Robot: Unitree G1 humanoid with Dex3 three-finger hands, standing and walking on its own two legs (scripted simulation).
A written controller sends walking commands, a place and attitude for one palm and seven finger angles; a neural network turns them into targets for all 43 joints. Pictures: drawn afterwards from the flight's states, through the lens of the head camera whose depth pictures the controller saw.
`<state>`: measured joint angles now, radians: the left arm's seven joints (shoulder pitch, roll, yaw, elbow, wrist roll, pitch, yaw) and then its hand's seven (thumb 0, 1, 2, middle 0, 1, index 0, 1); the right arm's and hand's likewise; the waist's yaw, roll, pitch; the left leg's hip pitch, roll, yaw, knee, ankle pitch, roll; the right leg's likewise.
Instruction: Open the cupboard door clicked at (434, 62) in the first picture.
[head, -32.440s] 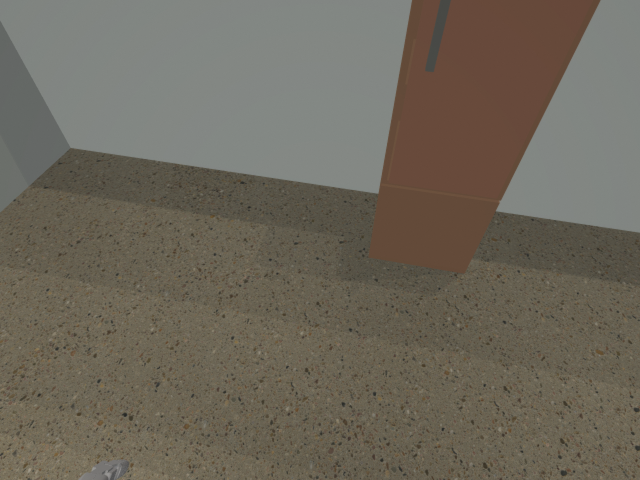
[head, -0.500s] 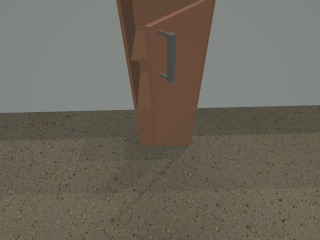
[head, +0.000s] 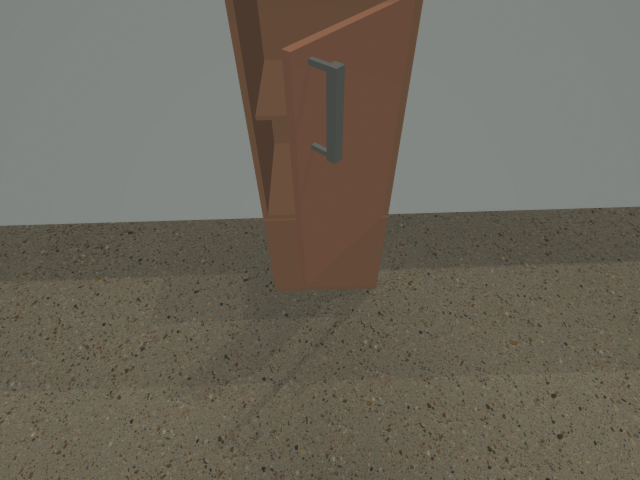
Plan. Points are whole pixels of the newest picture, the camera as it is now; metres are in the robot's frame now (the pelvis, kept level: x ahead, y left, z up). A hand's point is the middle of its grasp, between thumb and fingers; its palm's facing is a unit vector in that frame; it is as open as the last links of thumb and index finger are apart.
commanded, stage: look to check the result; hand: left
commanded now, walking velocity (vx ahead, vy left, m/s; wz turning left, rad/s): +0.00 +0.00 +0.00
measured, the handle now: (325, 112) +0.64 +0.02 +0.13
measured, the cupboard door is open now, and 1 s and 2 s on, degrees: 47 47 47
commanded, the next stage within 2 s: walk to a spot facing it in 0.38 s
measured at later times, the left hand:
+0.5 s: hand out of the picture -0.01 +0.15 -0.17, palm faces +0.03 -0.98 -0.18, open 7.4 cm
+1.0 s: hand out of the picture +0.10 +0.18 -0.17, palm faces -0.15 -0.96 -0.26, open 7.4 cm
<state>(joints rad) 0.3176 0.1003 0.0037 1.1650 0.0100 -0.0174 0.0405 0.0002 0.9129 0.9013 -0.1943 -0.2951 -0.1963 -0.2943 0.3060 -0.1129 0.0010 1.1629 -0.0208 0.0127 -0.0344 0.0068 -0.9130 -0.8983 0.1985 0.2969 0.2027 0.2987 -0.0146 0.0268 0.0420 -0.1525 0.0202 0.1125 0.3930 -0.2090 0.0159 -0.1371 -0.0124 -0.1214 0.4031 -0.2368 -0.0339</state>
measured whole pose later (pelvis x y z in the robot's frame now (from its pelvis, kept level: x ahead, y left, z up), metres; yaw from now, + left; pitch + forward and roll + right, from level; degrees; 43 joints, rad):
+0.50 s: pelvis +0.00 -0.01 +0.00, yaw +0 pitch -2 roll +0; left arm 0.30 0.10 0.00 1.15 0.01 -0.02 0.04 0.00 0.91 0.90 -0.19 -0.30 -0.20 -0.29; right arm 0.28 -0.12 0.00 1.16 -0.02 0.01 -0.03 0.01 -0.91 -0.90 0.20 0.30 0.20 0.30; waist -0.02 0.03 0.05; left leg -0.15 0.03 0.11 0.38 -0.21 0.01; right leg -0.13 0.00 -0.13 0.39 -0.24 -0.04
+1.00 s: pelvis +0.00 +0.00 -0.01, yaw -12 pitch +0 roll +0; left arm 0.17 0.19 0.10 0.98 0.03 0.06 -0.01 0.00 0.91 0.90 -0.19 -0.29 -0.20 -0.29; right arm 0.21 -0.20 -0.06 1.00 -0.04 0.02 -0.04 0.01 -0.91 -0.90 0.20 0.30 0.20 0.30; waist 0.00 0.03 0.11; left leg -0.21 0.12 0.29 0.54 -0.31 0.00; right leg -0.41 -0.02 -0.04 0.91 -0.46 -0.01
